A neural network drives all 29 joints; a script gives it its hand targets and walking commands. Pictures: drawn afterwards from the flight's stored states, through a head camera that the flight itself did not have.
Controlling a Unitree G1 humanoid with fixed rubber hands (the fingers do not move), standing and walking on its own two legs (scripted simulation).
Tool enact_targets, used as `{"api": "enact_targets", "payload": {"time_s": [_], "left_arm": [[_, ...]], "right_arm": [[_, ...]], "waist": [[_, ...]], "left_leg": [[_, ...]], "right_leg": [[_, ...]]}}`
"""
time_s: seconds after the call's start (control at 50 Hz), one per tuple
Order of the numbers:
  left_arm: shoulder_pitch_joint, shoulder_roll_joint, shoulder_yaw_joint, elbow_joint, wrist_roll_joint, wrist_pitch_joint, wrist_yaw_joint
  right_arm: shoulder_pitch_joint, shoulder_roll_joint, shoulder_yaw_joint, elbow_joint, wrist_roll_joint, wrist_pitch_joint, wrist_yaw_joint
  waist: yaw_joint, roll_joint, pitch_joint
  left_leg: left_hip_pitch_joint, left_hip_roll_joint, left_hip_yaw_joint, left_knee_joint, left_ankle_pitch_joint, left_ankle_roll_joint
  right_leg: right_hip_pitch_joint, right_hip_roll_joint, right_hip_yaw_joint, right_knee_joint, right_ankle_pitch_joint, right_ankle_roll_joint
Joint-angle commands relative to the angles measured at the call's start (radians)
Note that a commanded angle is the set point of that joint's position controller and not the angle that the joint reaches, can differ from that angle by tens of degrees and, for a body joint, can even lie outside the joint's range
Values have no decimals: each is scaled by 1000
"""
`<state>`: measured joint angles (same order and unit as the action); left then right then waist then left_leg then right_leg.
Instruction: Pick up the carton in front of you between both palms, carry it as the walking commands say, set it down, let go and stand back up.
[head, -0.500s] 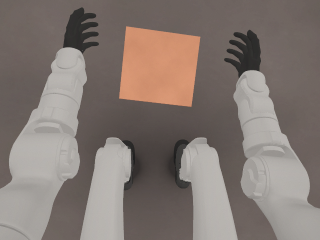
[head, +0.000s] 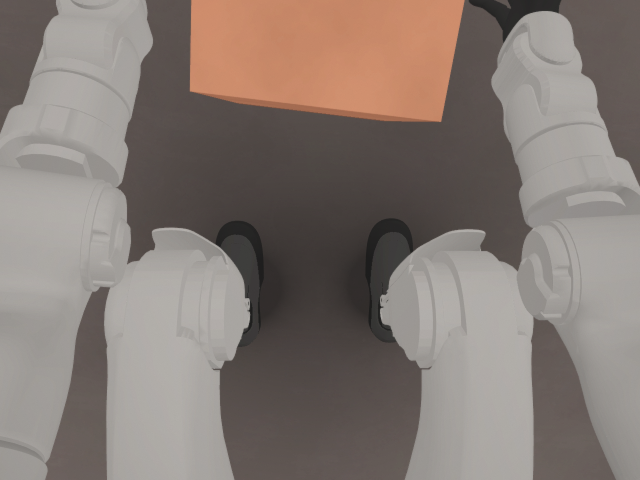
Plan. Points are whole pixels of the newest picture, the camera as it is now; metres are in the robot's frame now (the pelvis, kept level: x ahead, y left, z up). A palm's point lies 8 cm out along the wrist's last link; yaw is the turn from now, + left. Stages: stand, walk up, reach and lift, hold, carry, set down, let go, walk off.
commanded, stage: reach and lift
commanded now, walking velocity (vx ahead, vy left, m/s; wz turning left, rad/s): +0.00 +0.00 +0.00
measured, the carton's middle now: (324, 12) +0.53 +0.00 -0.25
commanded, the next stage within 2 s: none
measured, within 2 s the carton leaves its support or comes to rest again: leaves its support in 0.86 s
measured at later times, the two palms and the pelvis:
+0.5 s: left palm out of the picture +0.54 +0.15 -0.18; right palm (524, 9) +0.52 -0.18 -0.18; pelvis +0.01 +0.00 +0.00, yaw +0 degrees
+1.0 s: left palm out of the picture +0.53 +0.15 -0.12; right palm out of the picture +0.52 -0.15 -0.11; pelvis +0.01 +0.00 +0.00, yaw +1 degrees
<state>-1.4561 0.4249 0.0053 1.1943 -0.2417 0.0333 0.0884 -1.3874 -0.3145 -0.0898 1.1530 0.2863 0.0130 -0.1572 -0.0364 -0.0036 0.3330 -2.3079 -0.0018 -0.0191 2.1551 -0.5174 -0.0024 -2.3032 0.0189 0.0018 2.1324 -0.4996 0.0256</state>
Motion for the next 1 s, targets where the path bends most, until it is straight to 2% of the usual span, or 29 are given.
{"api": "enact_targets", "payload": {"time_s": [0.0, 0.02, 0.04, 0.06, 0.1, 0.12, 0.16, 0.18, 0.2, 0.22, 0.24, 0.3, 0.34, 0.36, 0.44, 0.46, 0.52, 0.54, 0.58, 0.62, 0.66, 0.68, 0.76, 0.82, 0.84, 0.88, 0.9, 0.92, 0.98], "left_arm": [[-238, 119, -28, -118, -34, -42, 10], [-220, 109, -26, -108, -12, -41, 13], [-198, 84, -25, -96, -18, -41, 15], [-204, 83, -24, -106, 3, -44, 17], [-190, 65, -11, -135, 14, -48, 21], [-162, 43, -12, -150, 15, -49, 21], [-156, 39, 6, -174, 8, -51, 20], [-143, 31, -7, -178, 12, -53, 19], [-131, 43, 18, -144, 13, -49, 19], [-111, 33, 21, -139, 15, -49, 16], [-110, 11, 5, -130, 3, -48, 16], [-117, 27, 33, -75, 18, -49, 16], [-132, 9, 20, -66, 21, -55, 14], [-141, -12, 16, -88, 18, -62, 15], [-192, -88, -17, -68, 3, -79, 19], [-228, -128, -52, -87, -5, -79, 13], [-392, -312, -115, -101, -6, -76, -13], [-475, -474, -170, -107, -12, -64, -37], [-513, -719, -189, -83, -5, -44, -101], [-515, -864, -184, -110, 37, -27, -142], [-518, -935, -177, -155, 43, -18, -162], [-518, -991, -182, -159, 42, -10, -166], [-524, -1120, -238, -320, -7, 17, -163], [-587, -1169, -313, -545, -53, 38, -146], [-545, -1196, -305, -545, -43, 58, -142], [-536, -1265, -306, -614, -34, 91, -149], [-561, -1276, -318, -669, -19, 102, -149], [-497, -1285, -282, -611, 13, 128, -154], [-399, -1334, -200, -533, 94, 173, -182]], "right_arm": [[-166, -76, 25, -121, 46, -39, -10], [-155, -70, 23, -107, 65, -37, -3], [-127, -72, 23, -81, 57, -39, 6], [-131, -64, 34, -84, 64, -39, 10], [-126, -89, 20, -61, 48, -43, 16], [-99, -88, -2, -74, 31, -49, 13], [-96, -87, -4, -108, 15, -58, 8], [-84, -73, 2, -121, 21, -57, 5], [-79, -76, 4, -97, 14, -59, 4], [-75, -55, 12, -93, 15, -60, 4], [-82, -40, 22, -97, 11, -61, 4], [-115, -30, 28, -73, 4, -52, 4], [-149, -20, 17, -112, -11, -57, 1], [-155, 9, 39, -118, 3, -59, 2], [-230, 116, 125, -156, 46, -70, -2], [-230, 163, 134, -118, 60, -63, 3], [-316, 342, 149, -47, 26, -50, 23], [-393, 467, 173, -77, 27, -50, 44], [-463, 669, 184, -70, -36, -35, 103], [-516, 791, 161, -95, -62, -20, 159], [-562, 894, 175, -148, -52, -4, 198], [-581, 928, 188, -171, -44, 0, 209], [-575, 1035, 259, -294, -15, 28, 224], [-559, 1125, 296, -453, 23, 64, 210], [-580, 1130, 315, -525, 29, 77, 209], [-586, 1141, 303, -594, -2, 109, 215], [-573, 1188, 297, -617, -10, 128, 223], [-571, 1182, 287, -613, -24, 144, 229], [-486, 1222, 236, -519, -122, 196, 257]], "waist": [[2, 63, -1389], [17, 105, -1339], [-4, 93, -1311], [22, 119, -1290], [21, 128, -1291], [2, 134, -1269], [-24, 83, -1279], [-9, 95, -1282], [-24, 56, -1236], [-9, 45, -1218], [-25, 24, -1192], [5, -13, -1109], [-3, 0, -1093], [24, 7, -1131], [44, -3, -1141], [48, 11, -1152], [6, 26, -1099], [-15, 59, -1109], [-50, 33, -1066], [-27, 71, -1062], [-3, 43, -1118], [0, 65, -1180], [-13, 62, -1442], [0, 70, -1766], [8, 70, -1777], [-17, 79, -1793], [-4, 86, -1815], [16, 94, -1752], [8, 49, -1505]], "left_leg": [[749, -8, -3, -103, 296, -7], [738, -3, -4, -107, 305, -9], [744, -11, -2, -104, 303, -10], [731, -9, 1, -91, 297, -7], [742, -7, -4, -97, 324, -17], [706, -14, -1, -101, 304, -22], [672, -21, -4, -93, 319, -15], [688, -24, 0, -103, 303, -13], [628, -24, 1, -99, 285, -11], [607, -29, 7, -109, 268, -9], [576, -26, -7, -113, 255, -6], [498, -29, 3, -121, 190, 1], [479, -25, -3, -123, 174, 4], [508, -29, 3, -121, 197, 7], [515, -37, 12, -125, 188, 17], [536, -36, 5, -137, 187, 20], [516, -57, 4, -133, 142, 12], [552, -59, -1, -125, 140, 7], [550, -83, -2, -113, 150, 5], [579, -98, 8, -107, 166, 9], [587, -111, 34, -105, 190, 4], [630, -113, 39, -89, 240, 4], [762, -126, 41, -97, 365, 6], [939, -143, 68, -96, 450, -2], [961, -143, 63, -114, 447, 0], [963, -151, 61, -139, 393, 0], [987, -155, 64, -160, 380, 2], [953, -155, 68, -197, 321, 3], [767, -161, 73, -253, 162, 11]], "right_leg": [[652, 8, -35, -109, 293, 13], [608, 8, -23, -102, 305, 11], [592, 12, -32, -103, 281, 16], [548, 17, -14, -106, 266, 6], [543, 16, -22, -94, 285, 7], [544, 20, -29, -93, 285, 8], [561, 27, -28, -96, 326, 8], [568, 29, -31, -104, 309, 13], [561, 25, -25, -111, 310, 14], [574, 26, -25, -116, 306, 14], [572, 26, -21, -117, 295, 11], [548, 21, -7, -133, 231, 17], [534, 27, -7, -136, 206, 12], [541, 27, 0, -132, 221, 10], [586, 38, 4, -146, 224, 12], [594, 46, -3, -139, 224, 13], [546, 64, -9, -141, 172, 8], [543, 75, -11, -133, 172, -1], [527, 85, -25, -121, 167, -4], [492, 90, -32, -104, 162, -11], [526, 102, -52, -101, 173, -4], [556, 112, -49, -92, 213, -6], [672, 123, -82, -68, 350, -10], [807, 137, -101, -73, 420, -9], [785, 141, -106, -88, 400, -9], [782, 149, -118, -131, 333, -13], [769, 149, -115, -142, 324, -13], [720, 153, -121, -164, 263, -16], [664, 157, -103, -244, 123, -25]]}}
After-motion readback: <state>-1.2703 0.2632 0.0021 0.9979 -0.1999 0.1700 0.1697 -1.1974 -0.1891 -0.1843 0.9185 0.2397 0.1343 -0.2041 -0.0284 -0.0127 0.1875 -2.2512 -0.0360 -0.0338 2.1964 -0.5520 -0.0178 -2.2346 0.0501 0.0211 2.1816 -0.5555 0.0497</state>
